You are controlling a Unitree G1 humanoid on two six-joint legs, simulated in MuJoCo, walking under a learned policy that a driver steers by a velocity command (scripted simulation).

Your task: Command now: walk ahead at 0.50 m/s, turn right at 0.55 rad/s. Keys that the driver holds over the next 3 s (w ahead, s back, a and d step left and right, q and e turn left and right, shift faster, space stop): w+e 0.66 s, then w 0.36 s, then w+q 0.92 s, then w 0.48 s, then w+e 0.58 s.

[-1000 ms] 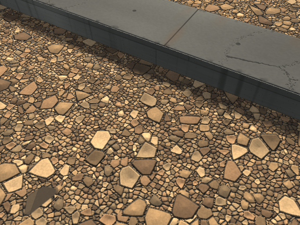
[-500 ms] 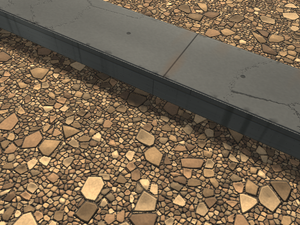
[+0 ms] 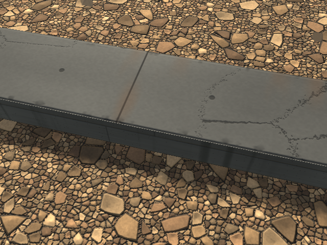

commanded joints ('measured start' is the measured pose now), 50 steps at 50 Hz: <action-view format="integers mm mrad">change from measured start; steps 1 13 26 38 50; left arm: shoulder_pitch -23 86 -13 -227 -35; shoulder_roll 127 161 66 57 105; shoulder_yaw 32 51 17 8 17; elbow -85 -43 -133 -223 -93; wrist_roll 2 -14 -12 -2 14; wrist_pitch -20 8 19 -3 -43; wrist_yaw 16 53 33 -16 16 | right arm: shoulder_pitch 30 -169 21 100 75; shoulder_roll -102 -133 -116 -217 -87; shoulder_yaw -31 -35 -43 -59 -5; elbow -67 -132 -27 48 10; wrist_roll -16 11 -7 26 -2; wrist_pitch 3 -24 -15 28 27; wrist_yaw -6 19 -4 -12 -2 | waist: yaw -36 7 -34 -48 -45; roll -43 -139 84 80 -57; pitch -90 -64 -39 -28 -137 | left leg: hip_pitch -122 83 375 545 -96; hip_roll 38 -50 194 209 66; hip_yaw -9 -38 -75 179 18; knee -103 -678 -999 -859 -25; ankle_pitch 70 318 336 917 69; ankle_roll -41 -18 188 136 -36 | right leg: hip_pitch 112 157 -408 -221 153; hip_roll -255 -248 -220 -110 -316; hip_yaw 305 392 88 -68 190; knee -235 -71 633 151 -249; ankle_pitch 269 43 -71 22 452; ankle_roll -205 -65 119 21 -188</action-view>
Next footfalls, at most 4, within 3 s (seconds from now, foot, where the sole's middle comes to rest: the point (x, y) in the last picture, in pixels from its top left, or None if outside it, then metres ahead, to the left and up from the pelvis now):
0.30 left None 0.37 0.15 -0.77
0.82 right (222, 224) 0.54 -0.19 -0.77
1.42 left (199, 114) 0.97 -0.11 -0.61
1.98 right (236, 66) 1.29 -0.32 -0.61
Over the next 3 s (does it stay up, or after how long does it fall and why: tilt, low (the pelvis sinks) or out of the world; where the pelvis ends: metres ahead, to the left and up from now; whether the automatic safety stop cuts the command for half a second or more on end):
stays up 1.67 -0.20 0.15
